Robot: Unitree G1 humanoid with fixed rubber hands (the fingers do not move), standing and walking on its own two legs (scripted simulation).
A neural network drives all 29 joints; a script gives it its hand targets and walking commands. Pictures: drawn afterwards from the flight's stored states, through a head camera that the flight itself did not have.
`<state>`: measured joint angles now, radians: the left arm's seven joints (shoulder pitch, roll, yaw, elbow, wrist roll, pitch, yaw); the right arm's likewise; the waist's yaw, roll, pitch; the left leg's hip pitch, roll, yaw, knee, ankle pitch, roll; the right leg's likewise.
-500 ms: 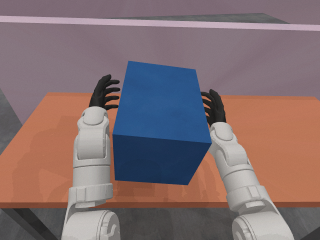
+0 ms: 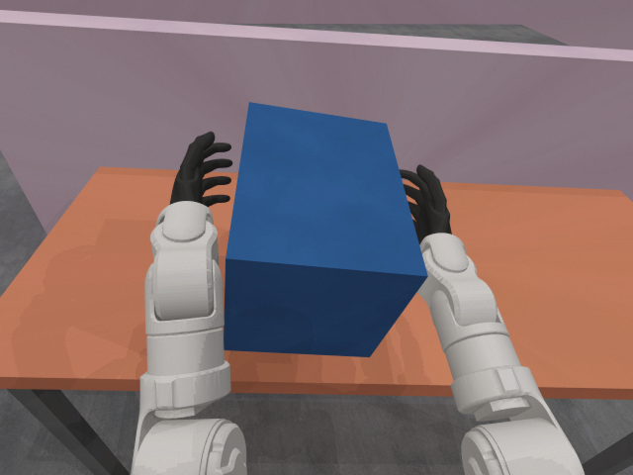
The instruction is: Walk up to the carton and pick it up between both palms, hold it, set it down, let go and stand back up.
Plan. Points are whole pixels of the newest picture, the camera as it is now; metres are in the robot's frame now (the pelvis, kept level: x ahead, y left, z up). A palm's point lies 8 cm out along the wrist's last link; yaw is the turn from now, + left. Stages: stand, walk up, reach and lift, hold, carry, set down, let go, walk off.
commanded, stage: hold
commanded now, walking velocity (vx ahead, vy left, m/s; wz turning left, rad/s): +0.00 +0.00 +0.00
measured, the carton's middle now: (309, 230) +0.39 +0.00 +0.14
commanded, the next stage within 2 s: none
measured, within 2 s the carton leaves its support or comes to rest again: neither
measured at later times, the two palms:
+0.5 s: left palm (191, 190) +0.36 +0.13 +0.22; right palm (432, 214) +0.36 -0.15 +0.19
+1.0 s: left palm (188, 201) +0.35 +0.14 +0.22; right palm (432, 227) +0.35 -0.15 +0.18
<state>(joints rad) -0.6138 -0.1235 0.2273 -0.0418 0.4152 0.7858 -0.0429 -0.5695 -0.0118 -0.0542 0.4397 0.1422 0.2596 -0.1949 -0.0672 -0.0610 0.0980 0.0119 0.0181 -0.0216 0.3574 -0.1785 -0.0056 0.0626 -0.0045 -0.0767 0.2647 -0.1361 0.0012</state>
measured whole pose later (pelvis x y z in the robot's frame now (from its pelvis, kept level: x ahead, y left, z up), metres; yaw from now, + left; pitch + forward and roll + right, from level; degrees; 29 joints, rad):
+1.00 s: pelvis +0.00 +0.00 +0.00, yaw +0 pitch -13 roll -1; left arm -0.61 -0.12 0.25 -0.11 0.43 0.84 -0.09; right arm -0.56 -0.02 -0.01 0.36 0.19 0.32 -0.24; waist -0.07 -0.06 0.12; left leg 0.05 0.02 -0.02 0.36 -0.19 -0.01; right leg 0.10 0.00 -0.08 0.26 -0.14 0.00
